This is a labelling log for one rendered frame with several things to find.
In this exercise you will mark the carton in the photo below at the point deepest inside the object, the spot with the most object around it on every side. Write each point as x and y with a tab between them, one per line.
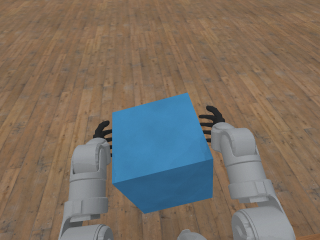
160	156

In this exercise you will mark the left robot hand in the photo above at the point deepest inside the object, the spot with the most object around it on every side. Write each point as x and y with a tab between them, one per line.
99	133

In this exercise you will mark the robot right upper arm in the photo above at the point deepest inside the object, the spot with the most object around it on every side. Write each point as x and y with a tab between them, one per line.
261	223

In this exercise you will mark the left robot forearm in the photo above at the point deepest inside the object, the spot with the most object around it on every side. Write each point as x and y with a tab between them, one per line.
87	189

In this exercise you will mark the robot right shin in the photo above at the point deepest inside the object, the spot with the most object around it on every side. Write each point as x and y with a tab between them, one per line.
184	231

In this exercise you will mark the right robot hand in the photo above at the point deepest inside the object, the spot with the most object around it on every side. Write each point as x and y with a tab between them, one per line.
216	118

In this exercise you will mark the right robot forearm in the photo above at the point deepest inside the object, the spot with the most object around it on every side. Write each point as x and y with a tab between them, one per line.
247	178

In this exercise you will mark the robot left upper arm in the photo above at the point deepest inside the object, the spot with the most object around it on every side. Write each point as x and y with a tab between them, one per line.
88	232

